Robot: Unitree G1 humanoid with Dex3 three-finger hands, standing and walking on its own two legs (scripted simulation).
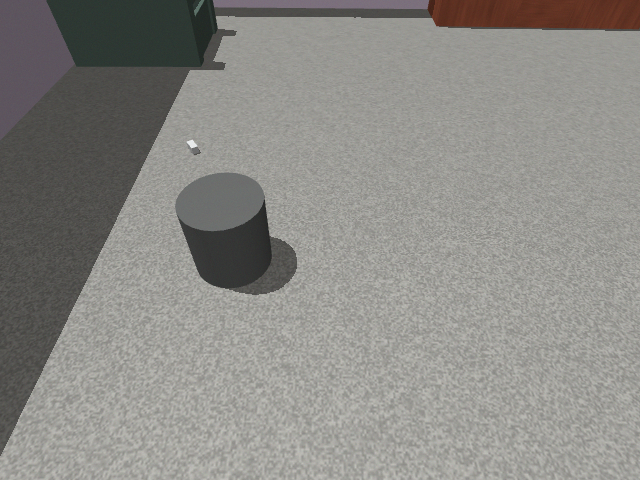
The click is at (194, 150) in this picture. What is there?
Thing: small brick
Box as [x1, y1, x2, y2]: [186, 140, 198, 153]
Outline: 186,141 192,153 198,152 197,146 192,140
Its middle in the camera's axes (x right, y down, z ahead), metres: -0.72 -0.50 +2.13
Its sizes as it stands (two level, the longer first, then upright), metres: 0.078 0.036 0.040
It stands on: the floor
